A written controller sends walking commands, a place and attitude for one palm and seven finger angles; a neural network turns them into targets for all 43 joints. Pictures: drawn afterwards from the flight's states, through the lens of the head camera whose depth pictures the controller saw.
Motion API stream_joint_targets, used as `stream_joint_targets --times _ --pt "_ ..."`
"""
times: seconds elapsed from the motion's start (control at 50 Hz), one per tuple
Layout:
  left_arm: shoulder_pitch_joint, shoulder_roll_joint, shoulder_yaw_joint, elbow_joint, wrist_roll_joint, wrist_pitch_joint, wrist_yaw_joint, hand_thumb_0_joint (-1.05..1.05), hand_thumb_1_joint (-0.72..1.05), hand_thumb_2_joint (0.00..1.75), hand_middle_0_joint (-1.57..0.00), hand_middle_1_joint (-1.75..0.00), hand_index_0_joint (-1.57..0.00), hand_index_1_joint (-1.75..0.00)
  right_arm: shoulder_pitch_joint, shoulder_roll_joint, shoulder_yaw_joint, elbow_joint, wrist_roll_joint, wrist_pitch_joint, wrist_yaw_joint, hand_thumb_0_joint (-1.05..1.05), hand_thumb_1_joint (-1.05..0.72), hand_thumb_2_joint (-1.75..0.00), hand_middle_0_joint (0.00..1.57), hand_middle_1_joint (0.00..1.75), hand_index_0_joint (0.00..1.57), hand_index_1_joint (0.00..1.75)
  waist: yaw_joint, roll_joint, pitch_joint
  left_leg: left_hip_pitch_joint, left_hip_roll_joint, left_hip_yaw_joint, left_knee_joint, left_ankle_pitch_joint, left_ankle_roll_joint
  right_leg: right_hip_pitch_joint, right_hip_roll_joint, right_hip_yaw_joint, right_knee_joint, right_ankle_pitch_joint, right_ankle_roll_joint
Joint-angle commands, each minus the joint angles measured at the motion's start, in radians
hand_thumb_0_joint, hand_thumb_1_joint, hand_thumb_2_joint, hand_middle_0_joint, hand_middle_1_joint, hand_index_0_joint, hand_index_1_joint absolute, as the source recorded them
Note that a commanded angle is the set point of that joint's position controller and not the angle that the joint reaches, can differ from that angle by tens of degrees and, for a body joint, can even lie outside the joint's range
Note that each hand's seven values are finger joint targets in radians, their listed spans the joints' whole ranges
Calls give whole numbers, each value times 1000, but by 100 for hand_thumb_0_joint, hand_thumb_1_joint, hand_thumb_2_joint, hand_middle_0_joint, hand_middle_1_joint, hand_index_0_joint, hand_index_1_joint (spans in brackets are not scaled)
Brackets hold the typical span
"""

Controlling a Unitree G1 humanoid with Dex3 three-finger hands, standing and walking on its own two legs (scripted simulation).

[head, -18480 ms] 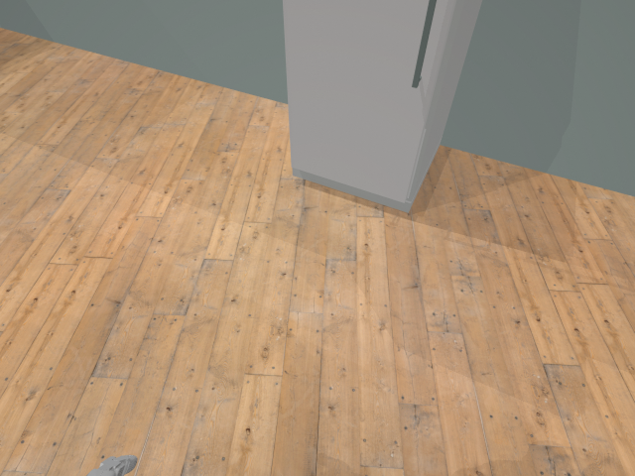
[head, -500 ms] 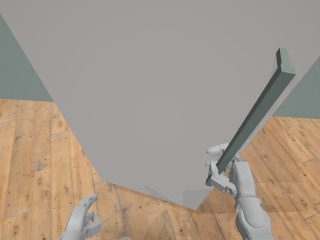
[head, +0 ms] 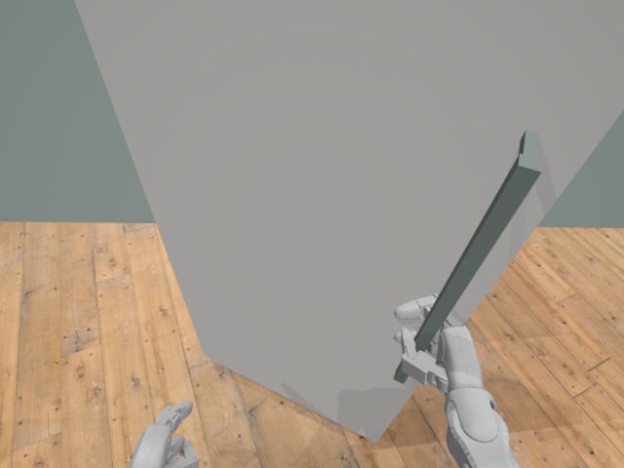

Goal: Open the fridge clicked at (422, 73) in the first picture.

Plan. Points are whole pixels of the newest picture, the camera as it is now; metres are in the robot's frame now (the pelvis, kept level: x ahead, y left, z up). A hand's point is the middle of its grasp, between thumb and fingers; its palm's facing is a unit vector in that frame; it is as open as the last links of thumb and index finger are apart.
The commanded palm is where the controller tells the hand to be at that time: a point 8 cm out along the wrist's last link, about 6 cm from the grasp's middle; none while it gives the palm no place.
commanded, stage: walk backward, drawing the door open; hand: right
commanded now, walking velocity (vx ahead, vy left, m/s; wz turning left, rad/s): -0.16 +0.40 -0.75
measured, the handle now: (445, 294) +0.32 -0.11 +0.09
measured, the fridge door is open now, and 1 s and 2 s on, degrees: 27 68 79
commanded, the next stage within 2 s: stop walking and hold the door back in 1.18 s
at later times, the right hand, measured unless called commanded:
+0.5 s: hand out of the picture +0.12 +0.03 +0.01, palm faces +0.13 +0.98 -0.17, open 5.3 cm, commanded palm +0.08 -0.01 +0.01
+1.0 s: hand out of the picture +0.04 +0.18 +0.01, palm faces +0.58 +0.79 -0.18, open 5.3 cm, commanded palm -0.02 +0.16 +0.01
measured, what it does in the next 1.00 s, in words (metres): steps to the left, turning right: right foot, then left foot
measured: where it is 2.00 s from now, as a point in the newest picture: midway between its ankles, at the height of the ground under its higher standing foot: outside the picture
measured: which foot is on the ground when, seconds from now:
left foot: down 0.00-0.30, up 0.32-0.52, down 0.54-0.74, up 0.76-0.96, down 0.98-1.00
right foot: down 0.00-0.08, up 0.10-0.30, down 0.32-0.56, up 0.58-0.74, down 0.76-0.96, up 0.98-1.00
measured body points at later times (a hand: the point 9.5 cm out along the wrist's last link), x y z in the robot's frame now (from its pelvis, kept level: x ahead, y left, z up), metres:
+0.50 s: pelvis -0.11 +0.19 +0.00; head -0.08 +0.18 +0.44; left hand +0.08 +0.36 -0.12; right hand +0.11 -0.02 +0.02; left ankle -0.03 +0.34 -0.70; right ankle -0.12 -0.03 -0.73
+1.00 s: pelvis -0.08 +0.43 -0.02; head -0.04 +0.40 +0.43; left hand +0.17 +0.49 -0.13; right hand +0.00 +0.14 +0.02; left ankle +0.03 +0.51 -0.74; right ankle -0.17 +0.21 -0.71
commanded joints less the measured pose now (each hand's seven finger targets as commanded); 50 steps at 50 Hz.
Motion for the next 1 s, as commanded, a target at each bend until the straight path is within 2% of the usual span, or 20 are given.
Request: stream_joint_targets --times 0.0,0.06,0.14,0.24,0.26,0.28,0.3,0.32,0.46,0.5,0.54,0.58,0.68,0.7,0.72,0.74,0.82,0.9,0.94,0.98 --pt "-123 140 69 -108 -22 -68 13 0 90 90 -20 -30 -20 -30 -163 -31 17 -196 -25 -67 9 0 -90 -90 45 140 45 140 -13 -70 -126 208 30 -38 -84 75 8 -128 -151 118 -137 51 -120" --pt "-113 88 73 -97 -46 -96 23 0 90 90 -20 -30 -20 -30 -177 -76 -35 -228 -11 -64 2 0 -90 -90 45 140 45 140 -27 245 -203 139 199 -106 -310 -121 64 -57 11 -134 230 -170 -46" --pt "-132 69 54 -65 -16 -131 44 0 90 90 -20 -30 -20 -30 -210 -62 -22 -171 -30 -49 2 0 -90 -90 45 140 45 140 -43 152 -107 44 264 -26 -289 -63 160 -147 -38 -166 635 -248 -27" --pt "-14 74 38 -19 -42 -194 51 0 90 90 -20 -30 -20 -30 -283 -13 49 -210 -36 -58 8 0 -90 -90 45 140 45 140 24 176 -61 -178 115 182 -300 -28 -166 258 -56 -236 222 -308 -73" --pt "44 88 33 0 -49 -216 53 0 90 90 -20 -30 -20 -30 -309 17 84 -227 -31 -62 14 0 -90 -90 45 140 45 140 84 29 -40 -273 15 227 -21 13 -206 394 -90 -174 -152 -163 -105" --pt "-9 168 50 -65 -16 -228 47 0 90 90 -20 -30 -20 -30 -294 26 92 -273 -21 -81 25 0 -90 -90 45 140 45 140 70 -362 -23 -381 -39 115 528 -211 -189 246 -433 352 -442 -127 -197" --pt "-121 200 57 -119 18 -194 33 0 90 90 -20 -30 -20 -30 -204 -25 67 -262 -56 -79 8 0 -90 -90 45 140 45 140 -31 -299 5 -285 80 -135 789 -250 -72 17 -639 682 -385 -47 -251" --pt "-145 202 90 -115 5 -165 37 0 90 90 -20 -30 -20 -30 -101 -13 21 -251 -49 -82 24 0 -90 -90 45 140 45 140 -48 -101 -65 -258 76 -195 817 -195 -68 35 -615 592 -307 -9 -286" --pt "-71 150 83 -53 -26 -203 19 0 90 90 -20 -30 -20 -30 -224 38 89 -329 -46 -81 48 0 -90 -90 45 140 45 140 -12 -141 -124 183 -32 77 -45 -151 -63 -91 -181 92 -126 -283 -84" --pt "-40 98 74 -34 -38 -211 13 0 90 90 -20 -30 -20 -30 -205 -13 66 -372 -49 -86 51 0 -90 -90 45 140 45 140 16 -32 -151 75 54 64 -128 -112 -15 -8 -30 -79 82 -231 -24" --pt "-74 49 66 -38 -32 -208 13 0 90 90 -20 -30 -20 -30 -164 -69 2 -380 -36 -93 33 0 -90 -90 45 140 45 140 5 34 -138 7 186 43 -51 14 43 -86 5 -159 274 -175 2" --pt "-141 60 88 -53 -27 -225 41 0 90 90 -20 -30 -20 -30 -124 -107 -47 -396 -49 -86 35 0 -90 -90 45 140 45 140 -63 387 -137 24 293 -153 -176 42 180 -194 1 -156 703 -336 -10" --pt "-86 67 56 -50 -7 -235 67 0 90 90 -20 -30 -20 -30 -138 -8 39 -414 -36 -103 50 0 -90 -90 45 140 45 140 10 198 -46 -78 204 103 180 294 109 39 -77 -142 246 -169 -43" --pt "-46 98 65 -45 -3 -240 70 0 90 90 -20 -30 -20 -30 -129 19 82 -407 -22 -104 59 0 -90 -90 45 140 45 140 44 63 -27 -247 153 121 397 121 54 193 -158 -16 -17 18 -76" --pt "-59 150 82 -74 16 -251 54 0 90 90 -20 -30 -20 -30 -123 33 79 -462 -24 -125 68 0 -90 -90 45 140 45 140 5 -225 -54 -456 24 78 632 -291 -49 305 -480 519 -210 342 -197" --pt "-60 184 81 -81 23 -241 38 0 90 90 -20 -30 -20 -30 -105 -15 54 -539 -56 -147 61 0 -90 -90 45 140 45 140 1 -149 -110 -424 47 -94 748 -319 -82 280 -597 735 -293 188 -275" --pt "-139 174 88 -62 13 -213 19 0 90 90 -20 -30 -20 -30 -61 -46 7 -544 -52 -109 61 0 -90 -90 45 140 45 140 -38 -244 -23 -226 84 -144 608 -184 -62 -20 -409 364 -181 -115 -210" --pt "-104 138 74 -77 -27 -219 17 0 90 90 -20 -30 -20 -30 -44 -32 3 -448 -21 -54 46 0 -90 -90 45 140 45 140 -54 -168 -133 318 -51 112 29 -157 -32 -266 -172 25 -130 -403 -54" --pt "-87 50 66 -56 -38 -225 21 0 90 90 -20 -30 -20 -30 -127 -94 -20 -531 -32 -53 38 0 -90 -90 45 140 45 140 -28 139 -170 143 160 -56 -268 -235 66 -154 1 -193 356 -301 11" --pt "-134 21 59 -64 -12 -234 29 0 90 90 -20 -30 -20 -30 -59 -132 -93 -500 -38 -40 16 0 -90 -90 45 140 45 140 -69 262 -134 26 389 -260 -256 -75 233 -279 -11 -140 858 -384 -3"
